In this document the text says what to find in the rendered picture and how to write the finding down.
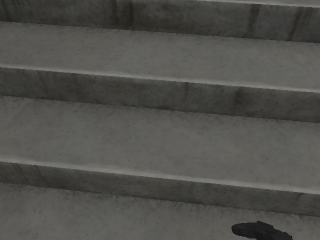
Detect right robot hand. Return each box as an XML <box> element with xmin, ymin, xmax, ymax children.
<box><xmin>231</xmin><ymin>221</ymin><xmax>293</xmax><ymax>240</ymax></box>

